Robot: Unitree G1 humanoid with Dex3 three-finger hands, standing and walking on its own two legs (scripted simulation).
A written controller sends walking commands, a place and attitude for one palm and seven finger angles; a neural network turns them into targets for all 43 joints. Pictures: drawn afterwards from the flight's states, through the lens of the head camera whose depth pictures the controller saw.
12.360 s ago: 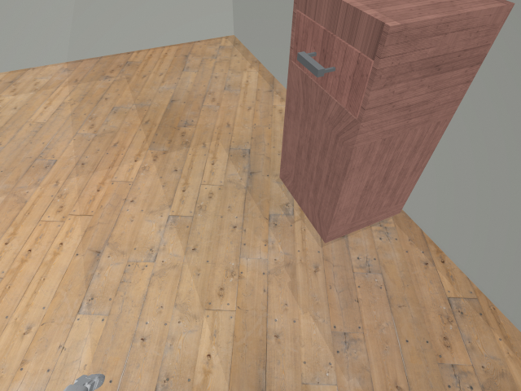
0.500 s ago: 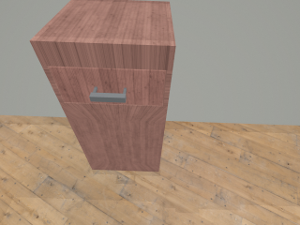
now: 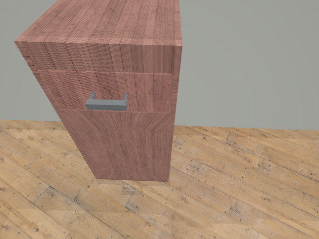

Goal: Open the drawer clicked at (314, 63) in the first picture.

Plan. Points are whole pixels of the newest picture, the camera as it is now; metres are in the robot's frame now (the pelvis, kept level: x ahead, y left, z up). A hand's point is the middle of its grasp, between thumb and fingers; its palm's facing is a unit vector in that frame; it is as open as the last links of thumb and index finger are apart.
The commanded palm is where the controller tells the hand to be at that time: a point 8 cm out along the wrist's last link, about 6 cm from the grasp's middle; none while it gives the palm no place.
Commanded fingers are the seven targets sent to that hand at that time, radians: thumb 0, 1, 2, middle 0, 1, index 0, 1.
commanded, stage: come to a stop and stand still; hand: left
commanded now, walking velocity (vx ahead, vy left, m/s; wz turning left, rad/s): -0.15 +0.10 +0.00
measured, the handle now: (108, 100) +0.54 +0.21 +0.01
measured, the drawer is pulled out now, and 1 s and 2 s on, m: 0.00 0.00 0.00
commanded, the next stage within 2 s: look again from close up in 1.48 s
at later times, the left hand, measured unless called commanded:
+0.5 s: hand out of the picture +0.01 +0.19 -0.17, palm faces +0.05 -0.97 -0.25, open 7.3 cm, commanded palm none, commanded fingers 0.00 0.90 0.90 -0.20 -0.30 -0.20 -0.30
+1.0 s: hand out of the picture +0.02 +0.16 -0.16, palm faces -0.01 -0.97 -0.23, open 7.3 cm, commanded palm none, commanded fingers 0.00 0.90 0.90 -0.20 -0.30 -0.20 -0.30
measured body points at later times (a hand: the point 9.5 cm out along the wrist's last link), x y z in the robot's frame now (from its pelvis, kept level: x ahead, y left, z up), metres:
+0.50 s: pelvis +0.00 +0.00 +0.00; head +0.03 -0.01 +0.45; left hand +0.01 +0.24 -0.15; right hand +0.09 -0.24 -0.15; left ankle +0.02 +0.11 -0.72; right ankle -0.07 -0.11 -0.72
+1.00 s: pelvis +0.00 -0.02 +0.01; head +0.01 -0.04 +0.46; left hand +0.02 +0.21 -0.14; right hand -0.01 -0.24 -0.16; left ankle +0.02 +0.11 -0.72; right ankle -0.04 -0.11 -0.72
